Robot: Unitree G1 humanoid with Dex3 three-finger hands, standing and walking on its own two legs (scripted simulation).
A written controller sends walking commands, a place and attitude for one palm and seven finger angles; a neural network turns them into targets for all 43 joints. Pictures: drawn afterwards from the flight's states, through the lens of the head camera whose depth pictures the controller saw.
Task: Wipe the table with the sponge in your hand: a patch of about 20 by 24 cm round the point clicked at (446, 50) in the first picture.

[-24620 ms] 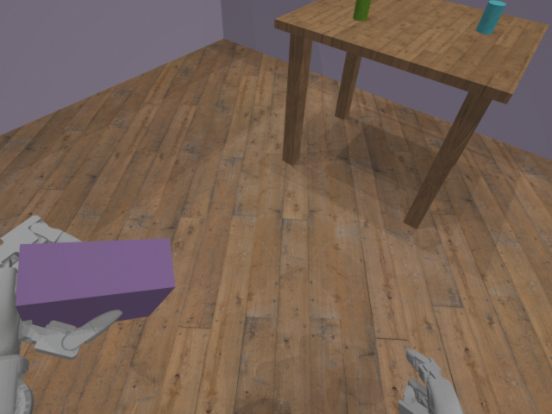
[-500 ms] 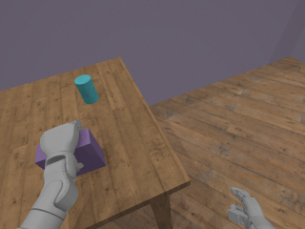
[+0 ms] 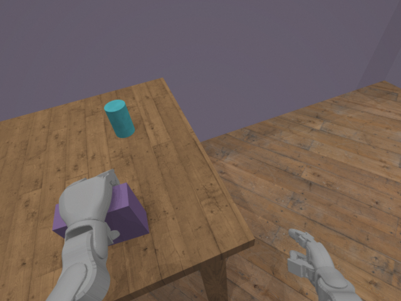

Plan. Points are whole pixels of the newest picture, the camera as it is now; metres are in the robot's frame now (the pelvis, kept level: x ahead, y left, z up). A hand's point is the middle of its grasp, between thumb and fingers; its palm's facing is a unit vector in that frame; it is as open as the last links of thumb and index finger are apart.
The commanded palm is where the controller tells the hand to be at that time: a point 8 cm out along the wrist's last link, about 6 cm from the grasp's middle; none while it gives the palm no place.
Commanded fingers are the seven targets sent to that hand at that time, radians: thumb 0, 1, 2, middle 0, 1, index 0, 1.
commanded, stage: wipe back along the middle lane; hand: left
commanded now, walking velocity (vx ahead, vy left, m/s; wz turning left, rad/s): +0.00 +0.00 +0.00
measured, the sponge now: (110, 224) +0.25 +0.24 +0.02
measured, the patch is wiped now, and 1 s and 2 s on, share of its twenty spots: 0.85 0.95 0.95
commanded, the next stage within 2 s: slide across to the third lane in 0.14 s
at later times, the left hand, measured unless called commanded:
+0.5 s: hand (108, 221) +0.23 +0.21 +0.08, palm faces +0.08 -0.13 -0.99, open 9.8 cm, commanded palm +0.19 +0.19 +0.13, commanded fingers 0.00 0.10 1.30 -1.20 -1.60 -1.20 -1.60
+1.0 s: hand (135, 215) +0.25 +0.16 +0.08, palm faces +0.07 -0.12 -0.99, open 9.8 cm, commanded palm +0.21 +0.14 +0.12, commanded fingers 0.00 0.10 1.30 -1.20 -1.60 -1.20 -1.60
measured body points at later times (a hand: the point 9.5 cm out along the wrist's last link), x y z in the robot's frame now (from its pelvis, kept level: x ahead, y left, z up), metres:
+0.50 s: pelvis -0.02 -0.01 +0.00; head -0.03 -0.07 +0.45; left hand +0.22 +0.21 +0.13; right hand +0.23 -0.21 -0.09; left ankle -0.04 +0.08 -0.74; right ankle -0.03 -0.10 -0.74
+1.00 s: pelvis -0.03 -0.03 +0.00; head -0.05 -0.09 +0.45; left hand +0.24 +0.17 +0.13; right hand +0.23 -0.23 -0.08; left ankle -0.04 +0.08 -0.74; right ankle -0.03 -0.10 -0.74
